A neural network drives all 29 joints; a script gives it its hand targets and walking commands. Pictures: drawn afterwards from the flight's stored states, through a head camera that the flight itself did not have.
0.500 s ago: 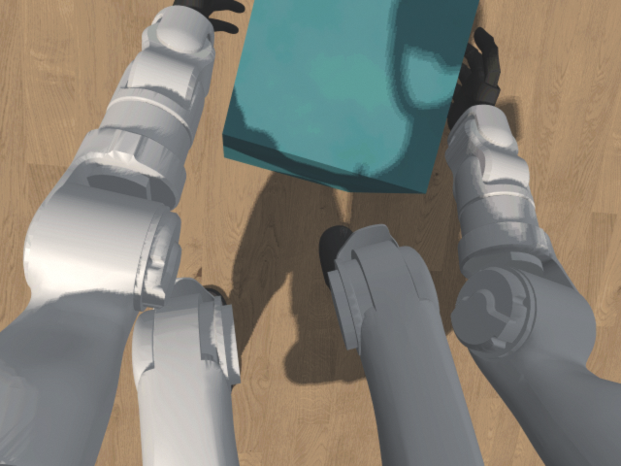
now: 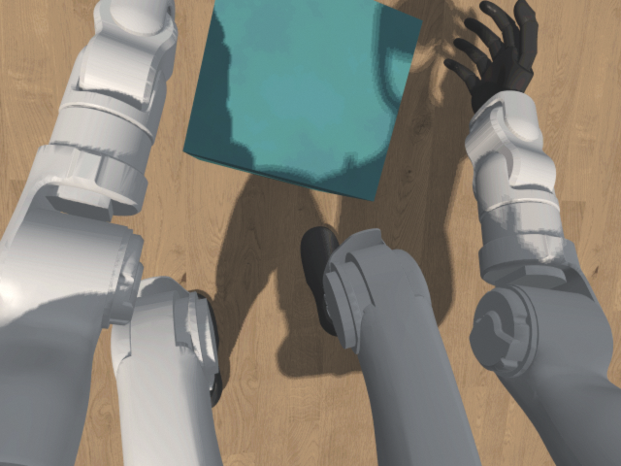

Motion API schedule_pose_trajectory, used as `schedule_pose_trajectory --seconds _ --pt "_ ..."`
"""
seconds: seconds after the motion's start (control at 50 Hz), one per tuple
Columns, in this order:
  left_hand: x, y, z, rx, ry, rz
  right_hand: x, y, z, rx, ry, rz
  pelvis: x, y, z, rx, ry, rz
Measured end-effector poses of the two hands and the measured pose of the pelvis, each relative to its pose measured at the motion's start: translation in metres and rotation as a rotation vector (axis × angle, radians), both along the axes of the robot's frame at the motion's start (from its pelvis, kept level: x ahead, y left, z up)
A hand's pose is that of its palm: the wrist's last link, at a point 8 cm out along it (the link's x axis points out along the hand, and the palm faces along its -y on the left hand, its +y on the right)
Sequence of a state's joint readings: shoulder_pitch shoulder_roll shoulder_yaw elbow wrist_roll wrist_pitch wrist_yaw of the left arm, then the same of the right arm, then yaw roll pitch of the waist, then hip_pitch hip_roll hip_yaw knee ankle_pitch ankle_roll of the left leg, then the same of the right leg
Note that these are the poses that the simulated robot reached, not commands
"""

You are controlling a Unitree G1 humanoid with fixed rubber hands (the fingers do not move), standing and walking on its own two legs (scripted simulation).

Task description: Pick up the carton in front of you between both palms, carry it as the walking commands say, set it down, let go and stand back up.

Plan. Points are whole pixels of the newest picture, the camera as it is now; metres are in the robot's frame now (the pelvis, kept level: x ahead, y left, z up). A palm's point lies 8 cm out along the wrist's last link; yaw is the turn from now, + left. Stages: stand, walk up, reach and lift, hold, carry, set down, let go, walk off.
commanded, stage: set down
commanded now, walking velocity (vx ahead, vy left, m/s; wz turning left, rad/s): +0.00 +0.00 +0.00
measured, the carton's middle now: (287, 104) +0.49 -0.08 -0.28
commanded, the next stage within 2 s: let go in 0.78 s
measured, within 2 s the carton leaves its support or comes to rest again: neither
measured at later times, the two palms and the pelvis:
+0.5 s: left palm out of the picture +0.59 +0.09 +0.02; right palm out of the picture +0.45 -0.27 +0.03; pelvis +0.03 +0.00 +0.12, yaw +1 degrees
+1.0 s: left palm out of the picture +0.55 +0.11 +0.15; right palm out of the picture +0.42 -0.26 +0.17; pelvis +0.05 +0.00 +0.24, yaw +3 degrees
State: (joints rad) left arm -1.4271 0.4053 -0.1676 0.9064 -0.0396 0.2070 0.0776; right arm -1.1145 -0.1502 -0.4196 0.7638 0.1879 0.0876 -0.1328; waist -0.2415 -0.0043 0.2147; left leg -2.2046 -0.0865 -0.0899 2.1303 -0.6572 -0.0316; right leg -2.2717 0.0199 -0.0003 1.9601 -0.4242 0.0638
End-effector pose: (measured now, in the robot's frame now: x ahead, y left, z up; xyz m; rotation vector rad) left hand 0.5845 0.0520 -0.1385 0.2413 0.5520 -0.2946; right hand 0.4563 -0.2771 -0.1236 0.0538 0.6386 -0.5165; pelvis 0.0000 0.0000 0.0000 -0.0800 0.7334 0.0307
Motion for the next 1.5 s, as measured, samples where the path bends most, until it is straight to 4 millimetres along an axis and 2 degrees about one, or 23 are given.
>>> schedule_pose_trajectory --seconds 0.08,0.22,0.32,0.46,0.74,0.86,0.94,1.0,1.12,1.22,1.3,1.5 --pt "0.002 0.011 0.035 0.053 0.049 0.034 -0.003 0.0 0.035 0.037 -0.005 -0.01 0.0 0.0 0.024 0.007 0.02 -0.008" --pt "0.014 0.016 0.093 0.035 0.078 0.054 -0.011 0.004 0.072 0.055 0.013 -0.023 0.008 -0.001 0.058 0.022 0.063 -0.011" --pt "0.021 0.017 0.117 0.017 0.065 0.056 -0.006 0.005 0.098 0.031 -0.009 -0.015 0.013 0.0 0.075 0.027 0.081 -0.012" --pt "0.012 0.032 0.142 0.033 0.065 0.061 -0.007 0.005 0.137 0.021 -0.013 0.005 0.022 0.0 0.105 0.029 0.107 -0.008" --pt "0.013 0.031 0.241 0.02 0.058 0.049 -0.01 0.001 0.236 0.029 -0.038 0.006 0.037 0.002 0.176 0.02 0.1 -0.001" --pt "0.006 0.039 0.268 0.034 0.086 0.06 -0.015 0.007 0.263 0.038 -0.027 0.02 0.04 0.003 0.205 0.032 0.076 0.005" --pt "-0.009 0.05 0.28 0.039 0.096 0.097 -0.023 0.014 0.278 0.028 -0.007 0.073 0.045 0.002 0.224 0.041 0.051 0.004" --pt "-0.03 0.059 0.289 0.04 0.093 0.14 -0.036 0.021 0.29 0.016 0.018 0.134 0.051 0.001 0.24 0.049 0.02 0.005" --pt "-0.097 0.08 0.311 0.066 0.12 0.273 -0.076 0.028 0.321 0.005 0.104 0.284 0.066 -0.004 0.28 0.065 -0.091 0.012" --pt "-0.143 0.093 0.34 0.067 0.136 0.366 -0.096 0.026 0.353 -0.015 0.149 0.403 0.081 -0.009 0.309 0.081 -0.214 0.018" --pt "-0.158 0.099 0.362 0.059 0.122 0.39 -0.105 0.025 0.371 -0.029 0.157 0.47 0.095 -0.012 0.323 0.087 -0.296 0.012" --pt "-0.174 0.124 0.4 0.076 0.11 0.368 -0.136 0.033 0.414 -0.033 0.146 0.467 0.138 -0.016 0.35 0.082 -0.45 -0.001"
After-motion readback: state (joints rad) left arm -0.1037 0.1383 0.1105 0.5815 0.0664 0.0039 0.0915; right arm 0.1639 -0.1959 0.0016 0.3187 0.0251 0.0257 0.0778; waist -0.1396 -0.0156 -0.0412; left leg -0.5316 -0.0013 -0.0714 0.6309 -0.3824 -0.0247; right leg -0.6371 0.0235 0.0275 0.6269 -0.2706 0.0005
